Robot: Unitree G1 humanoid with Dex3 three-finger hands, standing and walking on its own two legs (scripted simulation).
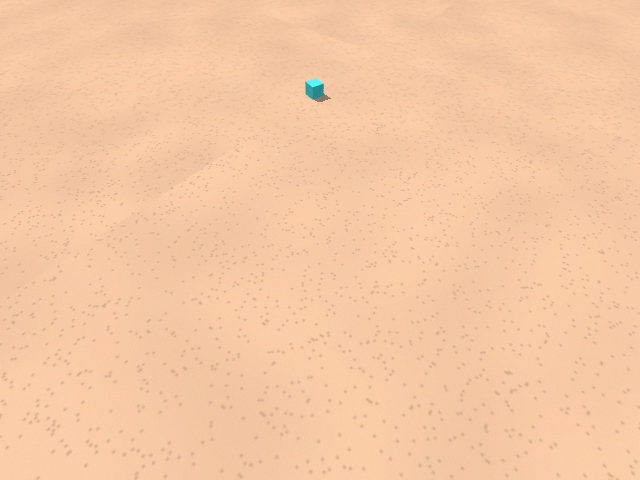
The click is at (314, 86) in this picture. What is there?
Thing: cube
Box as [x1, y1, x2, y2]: [305, 78, 323, 99]
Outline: 316,78 305,82 306,94 312,99 321,96 323,93 323,84
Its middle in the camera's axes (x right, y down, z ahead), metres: -0.03 -0.91 +2.36
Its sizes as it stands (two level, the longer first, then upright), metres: 0.078 0.078 0.078
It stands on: the floor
